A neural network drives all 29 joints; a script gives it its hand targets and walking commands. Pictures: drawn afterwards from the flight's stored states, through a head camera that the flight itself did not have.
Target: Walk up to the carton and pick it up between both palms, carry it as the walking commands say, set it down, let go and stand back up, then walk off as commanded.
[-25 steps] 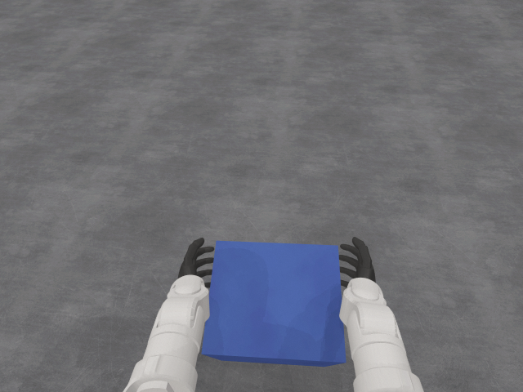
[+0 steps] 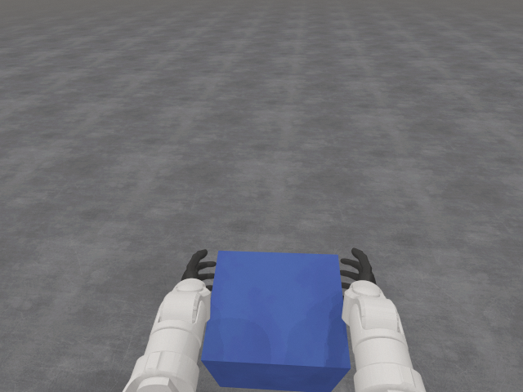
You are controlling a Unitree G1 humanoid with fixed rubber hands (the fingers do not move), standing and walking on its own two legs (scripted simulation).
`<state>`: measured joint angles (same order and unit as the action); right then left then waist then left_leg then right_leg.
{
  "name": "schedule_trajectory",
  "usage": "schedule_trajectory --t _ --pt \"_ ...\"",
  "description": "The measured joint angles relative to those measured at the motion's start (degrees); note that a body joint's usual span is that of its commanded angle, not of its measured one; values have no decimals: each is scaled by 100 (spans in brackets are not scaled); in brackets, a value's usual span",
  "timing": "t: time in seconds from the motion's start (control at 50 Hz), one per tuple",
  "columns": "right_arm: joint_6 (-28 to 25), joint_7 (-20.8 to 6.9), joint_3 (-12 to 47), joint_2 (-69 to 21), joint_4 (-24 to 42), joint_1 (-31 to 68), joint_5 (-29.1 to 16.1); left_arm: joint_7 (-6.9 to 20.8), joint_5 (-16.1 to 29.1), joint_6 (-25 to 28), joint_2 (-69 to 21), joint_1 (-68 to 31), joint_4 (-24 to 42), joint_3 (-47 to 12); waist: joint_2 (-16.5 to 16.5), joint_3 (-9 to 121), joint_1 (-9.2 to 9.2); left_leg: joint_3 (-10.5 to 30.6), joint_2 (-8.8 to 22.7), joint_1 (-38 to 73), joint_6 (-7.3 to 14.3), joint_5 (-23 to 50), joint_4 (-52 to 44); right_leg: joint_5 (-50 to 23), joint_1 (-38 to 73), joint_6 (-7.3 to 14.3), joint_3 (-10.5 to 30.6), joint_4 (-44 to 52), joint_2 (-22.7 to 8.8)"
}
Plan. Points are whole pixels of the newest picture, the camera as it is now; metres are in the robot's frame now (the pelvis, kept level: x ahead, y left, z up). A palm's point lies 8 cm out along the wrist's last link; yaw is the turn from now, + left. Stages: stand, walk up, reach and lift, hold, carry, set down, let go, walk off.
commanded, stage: reach and lift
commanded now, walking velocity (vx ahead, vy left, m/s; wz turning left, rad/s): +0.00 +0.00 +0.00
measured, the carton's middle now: (275, 324) +0.29 -0.02 -0.06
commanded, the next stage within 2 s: hold in 1.42 s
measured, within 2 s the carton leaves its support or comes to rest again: neither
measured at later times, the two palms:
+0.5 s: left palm (176, 288) +0.30 +0.14 +0.05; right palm (350, 278) +0.31 -0.14 +0.05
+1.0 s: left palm (178, 290) +0.30 +0.13 +0.05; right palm (354, 283) +0.30 -0.15 +0.05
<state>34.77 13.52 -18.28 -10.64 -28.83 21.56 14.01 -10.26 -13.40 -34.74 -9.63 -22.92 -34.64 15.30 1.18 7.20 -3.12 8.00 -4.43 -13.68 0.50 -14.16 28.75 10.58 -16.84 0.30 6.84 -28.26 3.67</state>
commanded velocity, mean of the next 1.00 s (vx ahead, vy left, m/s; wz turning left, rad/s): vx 0.00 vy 0.00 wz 0.00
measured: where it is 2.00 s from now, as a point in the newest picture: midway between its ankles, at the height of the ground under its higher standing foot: outside the picture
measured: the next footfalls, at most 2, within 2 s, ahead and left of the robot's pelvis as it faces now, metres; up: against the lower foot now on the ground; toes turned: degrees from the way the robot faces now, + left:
none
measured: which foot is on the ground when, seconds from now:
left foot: down 0.00-1.00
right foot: down 0.00-1.00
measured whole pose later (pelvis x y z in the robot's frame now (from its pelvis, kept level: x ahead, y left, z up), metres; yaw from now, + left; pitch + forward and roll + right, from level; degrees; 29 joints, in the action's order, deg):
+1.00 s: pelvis +0.00 -0.01 +0.00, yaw +0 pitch -5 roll +0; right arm 39.0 13.2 -19.7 -11.5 -30.2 23.9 16.5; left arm -8.8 -16.0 -40.4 -9.4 -25.0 -34.2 17.0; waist 0.5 5.5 0.8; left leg 6.9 -3.2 -7.1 -0.1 -13.1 25.5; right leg 9.6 -10.6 1.0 6.3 -25.7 3.8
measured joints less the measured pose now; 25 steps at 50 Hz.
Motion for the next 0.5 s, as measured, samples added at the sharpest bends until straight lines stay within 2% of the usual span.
schedule_trajectory --t 0.14,0.24,0.36,0.5 --pt "243 -63 -194 -27 0 135 152 -21 -8 -274 39 -263 -148 -12 25 -87 -67 19 6 239 0 46 -55 -59 267 -2 -37 101 -15" --pt "346 -14 -193 30 -61 252 83 14 -135 -331 3 -436 -265 149 15 -138 66 -78 35 424 -5 30 -94 -40 392 7 37 60 10" --pt "385 -17 -285 12 -451 567 277 123 -329 -384 18 -539 -399 429 -16 -192 239 -92 70 576 -34 23 -150 -15 518 44 13 65 22" --pt "367 35 -138 -111 -313 455 299 139 -95 -504 132 -259 -2 221 -10 -229 296 29 93 577 -75 68 -266 -41 573 90 -138 224 2"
